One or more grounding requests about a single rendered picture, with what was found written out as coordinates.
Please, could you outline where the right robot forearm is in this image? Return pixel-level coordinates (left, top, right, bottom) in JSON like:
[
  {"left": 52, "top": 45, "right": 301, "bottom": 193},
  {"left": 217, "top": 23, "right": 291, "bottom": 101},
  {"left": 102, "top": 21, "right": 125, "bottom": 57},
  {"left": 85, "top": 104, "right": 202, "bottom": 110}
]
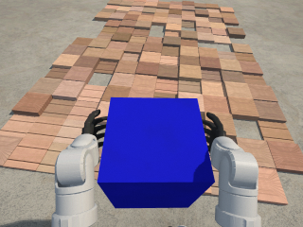
[{"left": 210, "top": 136, "right": 261, "bottom": 227}]

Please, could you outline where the carton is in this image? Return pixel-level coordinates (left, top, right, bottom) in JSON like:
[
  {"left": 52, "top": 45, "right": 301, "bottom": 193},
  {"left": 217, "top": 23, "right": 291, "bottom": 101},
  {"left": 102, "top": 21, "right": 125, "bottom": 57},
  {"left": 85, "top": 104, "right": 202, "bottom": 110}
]
[{"left": 97, "top": 97, "right": 215, "bottom": 209}]

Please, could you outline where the right robot hand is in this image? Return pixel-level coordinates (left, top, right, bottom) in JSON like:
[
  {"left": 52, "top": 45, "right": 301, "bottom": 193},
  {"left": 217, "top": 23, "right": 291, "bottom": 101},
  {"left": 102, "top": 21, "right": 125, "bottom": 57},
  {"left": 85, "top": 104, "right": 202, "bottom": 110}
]
[{"left": 202, "top": 112, "right": 226, "bottom": 153}]

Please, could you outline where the left robot forearm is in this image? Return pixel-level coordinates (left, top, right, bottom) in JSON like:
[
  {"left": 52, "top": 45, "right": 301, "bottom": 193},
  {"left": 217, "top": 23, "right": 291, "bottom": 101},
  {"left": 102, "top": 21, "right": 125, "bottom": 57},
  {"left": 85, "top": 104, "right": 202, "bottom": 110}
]
[{"left": 51, "top": 133, "right": 100, "bottom": 227}]

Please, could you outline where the left robot hand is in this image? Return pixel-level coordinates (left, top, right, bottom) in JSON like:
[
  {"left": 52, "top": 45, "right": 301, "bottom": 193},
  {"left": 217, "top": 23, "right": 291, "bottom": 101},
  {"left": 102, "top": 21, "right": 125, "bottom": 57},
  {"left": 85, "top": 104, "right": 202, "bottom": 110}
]
[{"left": 81, "top": 109, "right": 108, "bottom": 148}]

